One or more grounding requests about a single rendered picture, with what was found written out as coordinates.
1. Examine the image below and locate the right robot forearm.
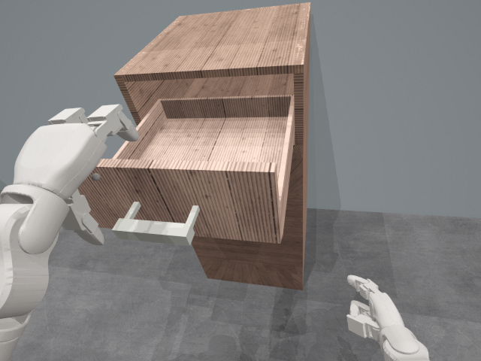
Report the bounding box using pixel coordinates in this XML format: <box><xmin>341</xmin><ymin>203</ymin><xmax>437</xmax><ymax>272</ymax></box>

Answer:
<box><xmin>380</xmin><ymin>325</ymin><xmax>430</xmax><ymax>361</ymax></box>

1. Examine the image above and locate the right robot hand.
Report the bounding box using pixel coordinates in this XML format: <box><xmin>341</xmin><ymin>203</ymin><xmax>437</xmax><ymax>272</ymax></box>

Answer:
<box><xmin>346</xmin><ymin>275</ymin><xmax>405</xmax><ymax>345</ymax></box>

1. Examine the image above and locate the drawer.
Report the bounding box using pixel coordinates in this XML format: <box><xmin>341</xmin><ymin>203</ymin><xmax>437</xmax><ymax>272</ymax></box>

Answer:
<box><xmin>78</xmin><ymin>95</ymin><xmax>295</xmax><ymax>244</ymax></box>

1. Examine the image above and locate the cabinet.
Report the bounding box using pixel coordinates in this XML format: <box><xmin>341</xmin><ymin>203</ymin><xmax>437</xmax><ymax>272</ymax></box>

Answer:
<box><xmin>114</xmin><ymin>2</ymin><xmax>310</xmax><ymax>290</ymax></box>

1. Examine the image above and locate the left robot hand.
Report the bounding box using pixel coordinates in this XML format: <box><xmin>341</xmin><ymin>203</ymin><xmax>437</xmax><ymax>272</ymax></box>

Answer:
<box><xmin>13</xmin><ymin>104</ymin><xmax>139</xmax><ymax>245</ymax></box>

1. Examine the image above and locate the handle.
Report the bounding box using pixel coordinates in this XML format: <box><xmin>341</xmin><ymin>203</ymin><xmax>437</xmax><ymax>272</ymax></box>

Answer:
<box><xmin>112</xmin><ymin>202</ymin><xmax>200</xmax><ymax>246</ymax></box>

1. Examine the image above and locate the left robot forearm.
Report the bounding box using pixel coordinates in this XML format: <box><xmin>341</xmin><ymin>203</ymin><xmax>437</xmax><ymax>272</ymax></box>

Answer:
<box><xmin>0</xmin><ymin>184</ymin><xmax>70</xmax><ymax>361</ymax></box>

